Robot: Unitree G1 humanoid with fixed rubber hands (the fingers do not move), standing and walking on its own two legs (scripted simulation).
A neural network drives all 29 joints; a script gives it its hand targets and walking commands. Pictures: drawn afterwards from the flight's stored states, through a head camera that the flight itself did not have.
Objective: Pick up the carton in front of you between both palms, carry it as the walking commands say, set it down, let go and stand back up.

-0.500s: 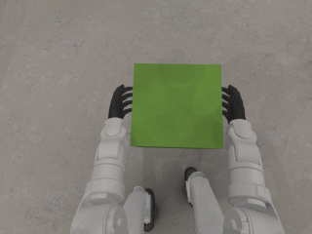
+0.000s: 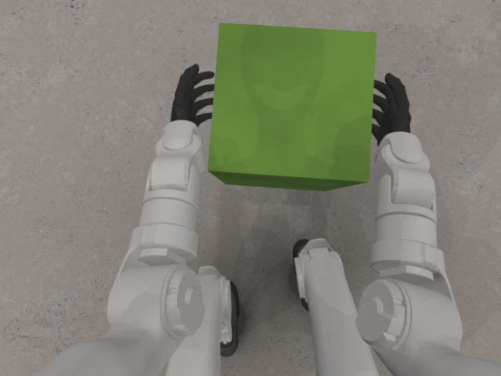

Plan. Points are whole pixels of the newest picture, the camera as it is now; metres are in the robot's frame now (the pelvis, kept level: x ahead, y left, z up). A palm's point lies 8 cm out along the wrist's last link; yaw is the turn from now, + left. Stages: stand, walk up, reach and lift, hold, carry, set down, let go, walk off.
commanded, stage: set down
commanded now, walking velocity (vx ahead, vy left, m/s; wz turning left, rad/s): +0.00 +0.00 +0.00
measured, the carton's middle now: (283, 125) +0.49 -0.11 -0.17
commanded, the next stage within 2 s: none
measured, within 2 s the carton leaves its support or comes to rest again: rests again in 1.52 s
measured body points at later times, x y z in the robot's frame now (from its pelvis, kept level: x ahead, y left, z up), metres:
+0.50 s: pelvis -0.03 +0.00 -0.10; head +0.32 -0.05 +0.17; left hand +0.56 +0.01 -0.24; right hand +0.46 -0.27 -0.25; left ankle +0.04 +0.12 -0.54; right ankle +0.12 -0.14 -0.54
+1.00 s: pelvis -0.02 +0.01 -0.17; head +0.37 -0.04 +0.05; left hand +0.58 -0.01 -0.36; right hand +0.48 -0.30 -0.34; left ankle +0.04 +0.12 -0.54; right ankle +0.12 -0.14 -0.54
